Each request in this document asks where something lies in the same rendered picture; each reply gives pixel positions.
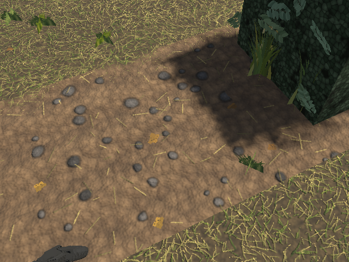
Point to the robot left hand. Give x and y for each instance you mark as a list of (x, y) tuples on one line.
[(64, 254)]

